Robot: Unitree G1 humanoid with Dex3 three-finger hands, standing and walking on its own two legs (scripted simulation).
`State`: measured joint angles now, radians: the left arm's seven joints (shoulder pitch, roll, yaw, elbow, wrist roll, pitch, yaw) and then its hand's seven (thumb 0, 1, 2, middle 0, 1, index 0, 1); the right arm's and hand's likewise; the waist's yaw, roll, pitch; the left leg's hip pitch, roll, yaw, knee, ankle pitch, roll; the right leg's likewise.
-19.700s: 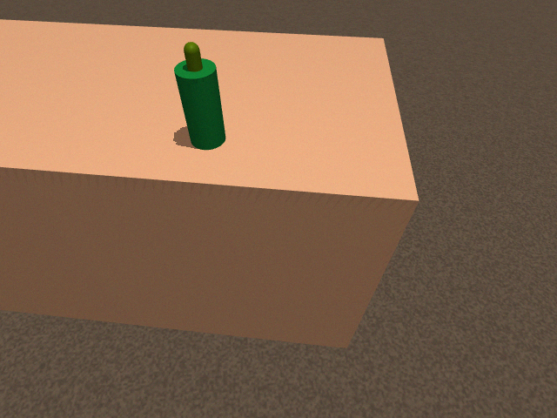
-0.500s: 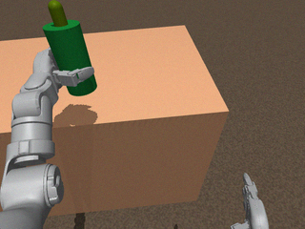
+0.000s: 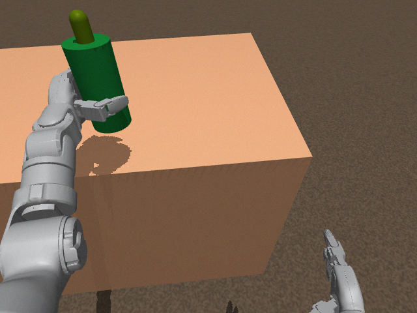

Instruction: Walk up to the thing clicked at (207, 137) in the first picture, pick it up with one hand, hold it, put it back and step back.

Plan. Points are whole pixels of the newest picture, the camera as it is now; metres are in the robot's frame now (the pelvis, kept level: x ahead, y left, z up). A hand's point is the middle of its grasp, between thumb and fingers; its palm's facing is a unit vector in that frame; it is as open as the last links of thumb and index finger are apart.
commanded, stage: crouch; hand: left
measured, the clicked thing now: (97, 74) +0.46 +0.16 +0.25
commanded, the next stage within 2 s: lower in 0.52 s
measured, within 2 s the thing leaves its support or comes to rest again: rests again in 1.40 s
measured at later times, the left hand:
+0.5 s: hand (102, 86) +0.49 +0.17 +0.21, palm faces +0.11 -0.99 +0.02, open 10.3 cm
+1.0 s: hand (114, 104) +0.51 +0.17 +0.15, palm faces +0.10 -0.99 +0.02, open 10.2 cm
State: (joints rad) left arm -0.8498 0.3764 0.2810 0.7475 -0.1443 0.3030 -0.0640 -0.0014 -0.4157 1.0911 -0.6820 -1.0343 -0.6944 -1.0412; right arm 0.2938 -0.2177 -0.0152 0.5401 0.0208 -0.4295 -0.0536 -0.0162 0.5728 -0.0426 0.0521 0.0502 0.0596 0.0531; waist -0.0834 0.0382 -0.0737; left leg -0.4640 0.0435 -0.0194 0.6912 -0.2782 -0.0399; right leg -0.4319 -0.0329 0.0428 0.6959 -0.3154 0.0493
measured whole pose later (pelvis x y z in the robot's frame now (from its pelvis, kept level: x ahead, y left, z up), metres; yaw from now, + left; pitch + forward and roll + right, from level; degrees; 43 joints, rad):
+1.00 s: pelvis +0.01 +0.00 -0.01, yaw -1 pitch +9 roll -1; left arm -0.92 0.43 0.35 1.07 -0.09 -0.04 -0.06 0.00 -0.39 1.06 -0.69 -1.00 -0.71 -1.01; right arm 0.26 -0.21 -0.01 0.44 0.01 -0.21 -0.04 -0.02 0.54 -0.05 0.05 0.05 0.06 0.05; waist -0.15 0.01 -0.10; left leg -0.60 0.06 -0.01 0.75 -0.32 -0.03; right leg -0.56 -0.02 0.05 0.73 -0.33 0.05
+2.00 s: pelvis +0.00 +0.01 -0.02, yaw -1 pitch +14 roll -1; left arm -1.03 0.48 0.38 1.14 -0.07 -0.14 -0.05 0.00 -0.61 0.23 -0.45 -0.35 -0.47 -0.34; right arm 0.37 -0.23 -0.03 0.19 -0.02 -0.10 0.00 -0.01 0.54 -0.04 0.06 0.05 0.06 0.05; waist -0.16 0.01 -0.10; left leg -0.77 0.06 -0.02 0.87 -0.35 -0.03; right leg -0.73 -0.02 0.06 0.84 -0.36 0.06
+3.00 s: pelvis +0.04 +0.00 +0.00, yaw +1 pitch +6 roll -1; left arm -0.48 0.61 0.43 0.43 -0.02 -0.01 -0.11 -0.01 -0.53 0.05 -0.04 -0.01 -0.03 -0.03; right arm 0.34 -0.25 -0.12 0.47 0.04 -0.08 0.03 -0.01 0.60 -0.04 0.05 0.05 0.06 0.06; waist 0.02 0.05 -0.10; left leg -0.46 0.04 -0.03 0.68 -0.33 -0.04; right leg -0.40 -0.04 0.02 0.65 -0.36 0.05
